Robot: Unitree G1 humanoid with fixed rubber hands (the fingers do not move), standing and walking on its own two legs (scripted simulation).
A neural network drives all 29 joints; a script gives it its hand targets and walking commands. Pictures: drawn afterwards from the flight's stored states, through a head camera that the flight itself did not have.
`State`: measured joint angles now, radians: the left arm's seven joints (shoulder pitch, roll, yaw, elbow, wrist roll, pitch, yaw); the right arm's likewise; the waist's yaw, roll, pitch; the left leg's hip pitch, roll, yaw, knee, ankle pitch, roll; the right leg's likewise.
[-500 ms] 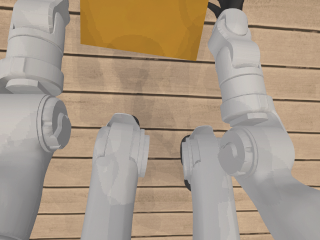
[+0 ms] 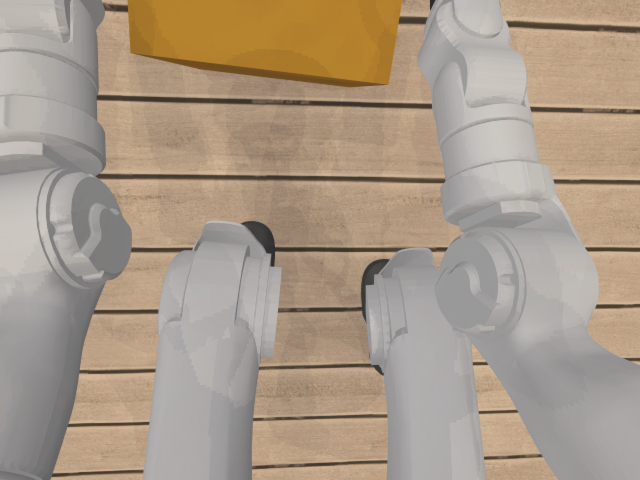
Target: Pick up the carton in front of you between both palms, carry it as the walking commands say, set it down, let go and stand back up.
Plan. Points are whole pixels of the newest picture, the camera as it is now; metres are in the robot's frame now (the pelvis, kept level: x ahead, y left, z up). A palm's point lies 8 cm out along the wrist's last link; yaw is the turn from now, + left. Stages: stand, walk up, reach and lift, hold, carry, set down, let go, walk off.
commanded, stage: set down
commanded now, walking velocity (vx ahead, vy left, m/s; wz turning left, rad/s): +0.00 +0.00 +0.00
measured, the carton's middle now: out of the picture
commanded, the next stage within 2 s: let go in 1.76 s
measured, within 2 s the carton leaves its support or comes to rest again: rests again in 0.02 s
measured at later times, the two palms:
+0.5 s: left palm out of the picture +0.53 +0.29 -0.19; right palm out of the picture +0.55 -0.03 -0.19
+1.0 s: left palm out of the picture +0.52 +0.33 -0.10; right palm out of the picture +0.56 -0.04 -0.10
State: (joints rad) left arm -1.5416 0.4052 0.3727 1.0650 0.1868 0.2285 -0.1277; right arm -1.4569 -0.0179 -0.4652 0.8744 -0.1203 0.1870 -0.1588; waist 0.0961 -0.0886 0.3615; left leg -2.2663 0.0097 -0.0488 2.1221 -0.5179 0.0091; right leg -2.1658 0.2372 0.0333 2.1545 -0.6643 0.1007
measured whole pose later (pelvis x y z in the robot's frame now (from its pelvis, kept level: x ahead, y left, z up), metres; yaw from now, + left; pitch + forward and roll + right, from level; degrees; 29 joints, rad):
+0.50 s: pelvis +0.01 +0.00 -0.01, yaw +0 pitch +36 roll -4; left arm -1.53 0.43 0.39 1.13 0.16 0.13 -0.15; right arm -1.44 -0.06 -0.39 0.91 -0.12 0.14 -0.12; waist 0.09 -0.07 0.42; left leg -2.25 0.02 -0.04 2.18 -0.55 0.02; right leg -2.15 0.21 0.02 2.22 -0.70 0.09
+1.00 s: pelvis -0.02 +0.00 +0.02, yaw +1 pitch +33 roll -5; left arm -1.55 0.56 0.14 1.09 -0.09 0.18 -0.08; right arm -1.45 -0.17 -0.24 0.87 0.11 0.22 -0.24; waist 0.07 -0.08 0.40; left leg -2.15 -0.01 -0.05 2.05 -0.48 0.03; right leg -2.03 0.13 -0.01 2.08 -0.63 0.07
